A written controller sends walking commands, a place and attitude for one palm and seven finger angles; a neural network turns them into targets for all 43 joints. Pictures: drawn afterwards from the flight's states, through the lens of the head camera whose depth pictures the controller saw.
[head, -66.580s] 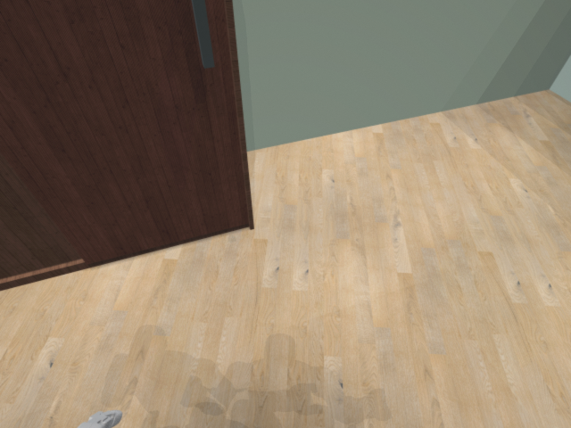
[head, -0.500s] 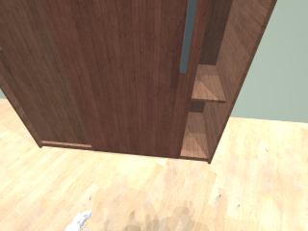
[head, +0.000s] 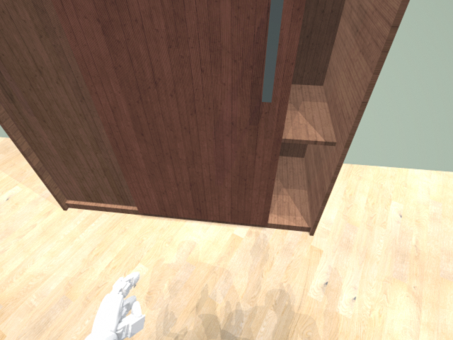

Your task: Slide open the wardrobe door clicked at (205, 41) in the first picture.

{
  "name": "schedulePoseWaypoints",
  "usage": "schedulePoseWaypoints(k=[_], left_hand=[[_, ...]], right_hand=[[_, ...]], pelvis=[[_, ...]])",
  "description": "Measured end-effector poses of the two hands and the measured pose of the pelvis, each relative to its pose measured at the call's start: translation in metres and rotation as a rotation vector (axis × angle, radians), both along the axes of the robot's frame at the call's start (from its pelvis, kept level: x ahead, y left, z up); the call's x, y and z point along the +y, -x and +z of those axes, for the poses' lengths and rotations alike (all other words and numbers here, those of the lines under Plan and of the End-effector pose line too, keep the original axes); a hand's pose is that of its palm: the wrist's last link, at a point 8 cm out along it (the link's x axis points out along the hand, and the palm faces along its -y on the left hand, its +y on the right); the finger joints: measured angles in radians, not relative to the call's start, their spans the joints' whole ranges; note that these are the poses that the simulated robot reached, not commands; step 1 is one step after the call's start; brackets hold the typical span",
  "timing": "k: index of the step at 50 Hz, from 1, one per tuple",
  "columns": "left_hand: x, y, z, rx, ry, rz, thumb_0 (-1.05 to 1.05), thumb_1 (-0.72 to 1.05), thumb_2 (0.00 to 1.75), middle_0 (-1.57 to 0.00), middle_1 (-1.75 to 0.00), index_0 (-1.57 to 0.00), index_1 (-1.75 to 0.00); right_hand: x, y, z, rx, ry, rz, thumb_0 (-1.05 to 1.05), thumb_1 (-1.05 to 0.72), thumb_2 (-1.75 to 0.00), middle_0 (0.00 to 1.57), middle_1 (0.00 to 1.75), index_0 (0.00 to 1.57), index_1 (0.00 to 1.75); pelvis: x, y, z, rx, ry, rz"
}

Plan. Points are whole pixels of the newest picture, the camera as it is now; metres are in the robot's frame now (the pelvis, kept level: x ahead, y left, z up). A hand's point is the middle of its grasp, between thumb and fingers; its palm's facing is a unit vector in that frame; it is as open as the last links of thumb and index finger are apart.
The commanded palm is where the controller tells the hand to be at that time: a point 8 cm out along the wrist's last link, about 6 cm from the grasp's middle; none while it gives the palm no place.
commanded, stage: stop stepping back and stand still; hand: right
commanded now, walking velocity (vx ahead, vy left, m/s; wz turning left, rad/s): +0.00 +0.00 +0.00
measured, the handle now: (272, 46) +0.78 -0.07 +0.19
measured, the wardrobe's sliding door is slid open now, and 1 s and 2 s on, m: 0.22 0.22 0.22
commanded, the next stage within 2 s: let the arm hang, fingers relaxed in 0.48 s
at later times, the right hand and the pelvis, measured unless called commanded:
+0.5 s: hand out of the picture +0.18 -0.28 +0.15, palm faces +0.45 +0.80 -0.41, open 7.4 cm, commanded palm +0.12 -0.31 +0.18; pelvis -0.02 -0.01 +0.00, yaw +0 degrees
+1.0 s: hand out of the picture -0.04 -0.20 -0.18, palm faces +0.01 +0.99 -0.16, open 7.1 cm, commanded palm none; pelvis -0.04 -0.01 +0.00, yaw -2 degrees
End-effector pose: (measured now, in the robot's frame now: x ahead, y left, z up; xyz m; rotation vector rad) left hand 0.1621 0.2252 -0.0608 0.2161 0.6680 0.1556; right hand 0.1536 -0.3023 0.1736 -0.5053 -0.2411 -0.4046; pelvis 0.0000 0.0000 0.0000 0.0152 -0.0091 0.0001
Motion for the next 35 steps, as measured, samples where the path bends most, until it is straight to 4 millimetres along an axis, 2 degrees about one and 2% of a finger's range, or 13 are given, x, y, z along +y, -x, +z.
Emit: schedulePoseWaypoints(k=[16, 29, 30, 31, 33, 35], left_hand=[[-0.006, 0.038, -0.011, 0.067, -0.005, 0.020, 0.01, 0.91, 0.90, -0.21, -0.30, -0.20, -0.30], [-0.006, 0.043, -0.010, 0.057, -0.010, 0.024, 0.01, 0.91, 0.90, -0.21, -0.30, -0.20, -0.30], [-0.005, 0.041, -0.013, 0.054, -0.001, 0.001, 0.01, 0.91, 0.90, -0.21, -0.30, -0.20, -0.30], [-0.004, 0.040, -0.019, 0.070, 0.008, -0.027, 0.01, 0.91, 0.90, -0.21, -0.30, -0.20, -0.30], [0.002, 0.040, -0.033, 0.125, 0.016, -0.061, 0.01, 0.91, 0.90, -0.21, -0.30, -0.20, -0.30], [0.009, 0.045, -0.044, 0.175, 0.015, -0.059, 0.01, 0.91, 0.90, -0.21, -0.30, -0.20, -0.30]], right_hand=[[-0.010, 0.016, -0.004, 0.005, -0.030, -0.023, 0.02, -0.89, -0.90, 0.22, 0.30, 0.21, 0.30], [-0.013, 0.021, -0.004, 0.012, -0.019, -0.029, 0.02, -0.89, -0.90, 0.22, 0.30, 0.21, 0.30], [-0.014, 0.019, -0.011, 0.037, -0.013, -0.016, 0.02, -0.89, -0.90, 0.21, 0.30, 0.21, 0.30], [-0.015, 0.014, -0.028, 0.110, -0.026, -0.004, 0.01, -0.89, -0.90, 0.21, 0.30, 0.21, 0.30], [-0.018, 0.005, -0.079, 0.339, -0.091, 0.000, 0.01, -0.89, -0.90, 0.21, 0.30, 0.20, 0.30], [-0.014, 0.009, -0.140, 0.599, -0.173, -0.009, 0.01, -0.90, -0.90, 0.20, 0.29, 0.20, 0.30]], pelvis=[[-0.010, 0.016, 0.002, -0.005, -0.006, -0.003], [-0.013, 0.021, 0.003, -0.002, -0.006, -0.007], [-0.013, 0.022, 0.002, 0.002, -0.008, -0.015], [-0.015, 0.024, 0.000, 0.005, -0.009, -0.021], [-0.018, 0.028, -0.004, 0.005, -0.007, -0.025], [-0.019, 0.032, -0.007, 0.003, -0.002, -0.025]])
